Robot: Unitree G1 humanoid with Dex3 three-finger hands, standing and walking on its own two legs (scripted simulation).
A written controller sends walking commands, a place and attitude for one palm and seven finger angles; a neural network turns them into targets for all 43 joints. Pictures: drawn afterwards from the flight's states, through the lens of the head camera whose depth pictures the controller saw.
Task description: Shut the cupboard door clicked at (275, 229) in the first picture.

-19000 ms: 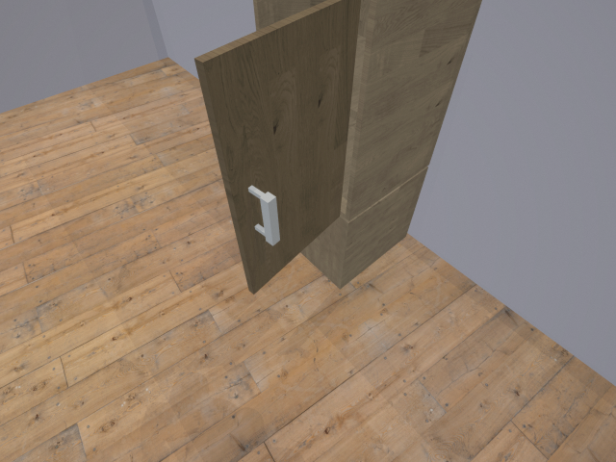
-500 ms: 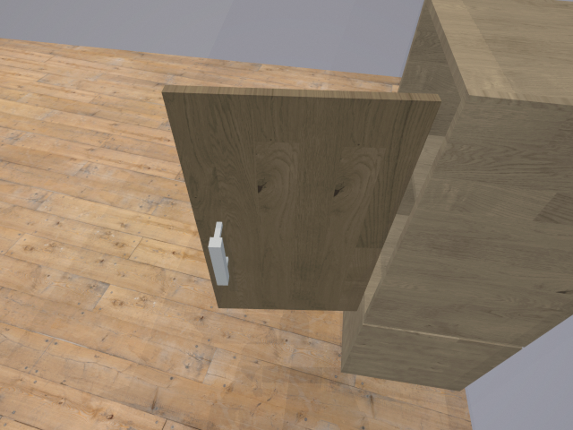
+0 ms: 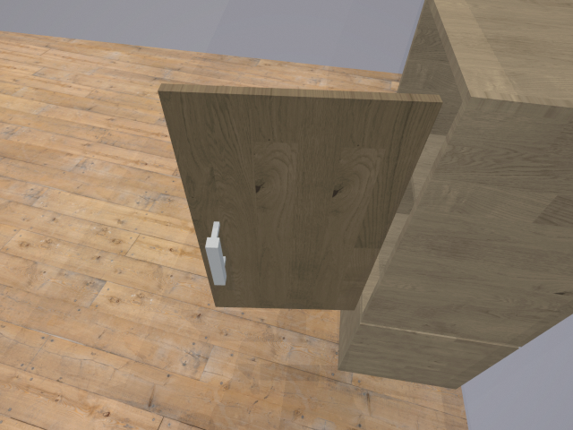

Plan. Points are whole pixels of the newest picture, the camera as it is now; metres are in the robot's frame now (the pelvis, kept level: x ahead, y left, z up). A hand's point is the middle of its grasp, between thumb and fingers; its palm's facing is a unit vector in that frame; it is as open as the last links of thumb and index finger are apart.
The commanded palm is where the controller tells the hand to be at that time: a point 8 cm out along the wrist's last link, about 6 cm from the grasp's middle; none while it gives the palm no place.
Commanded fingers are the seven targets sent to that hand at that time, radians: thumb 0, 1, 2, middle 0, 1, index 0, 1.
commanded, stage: look again from close up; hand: left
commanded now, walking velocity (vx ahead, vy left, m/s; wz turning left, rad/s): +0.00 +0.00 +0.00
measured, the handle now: (218, 253) +0.42 +0.15 -0.07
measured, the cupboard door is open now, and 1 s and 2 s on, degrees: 98 98 98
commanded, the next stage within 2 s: raise the hand and make a fist in 0.34 s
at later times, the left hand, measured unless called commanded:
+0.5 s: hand out of the picture +0.02 +0.16 -0.16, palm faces +0.10 -0.97 -0.21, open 7.3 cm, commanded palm +0.09 +0.19 -0.07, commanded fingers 0.00 0.90 0.90 -0.25 -0.36 -0.25 -0.36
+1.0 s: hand out of the picture +0.12 +0.14 -0.07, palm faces +0.15 -0.99 -0.06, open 5.5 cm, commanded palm +0.11 +0.19 -0.07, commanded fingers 0.00 0.90 0.90 -0.71 -0.86 -0.71 -0.86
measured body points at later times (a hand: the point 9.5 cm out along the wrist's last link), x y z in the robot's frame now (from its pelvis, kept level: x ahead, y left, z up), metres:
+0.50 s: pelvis -0.01 -0.02 +0.00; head +0.02 -0.01 +0.45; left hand +0.01 +0.21 -0.15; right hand +0.00 -0.24 -0.15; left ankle -0.03 +0.05 -0.74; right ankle -0.01 -0.16 -0.74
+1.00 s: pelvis -0.04 -0.07 -0.12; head +0.02 -0.05 +0.32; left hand +0.10 +0.19 -0.07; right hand +0.23 -0.28 -0.16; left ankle -0.03 +0.05 -0.74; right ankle +0.00 -0.14 -0.74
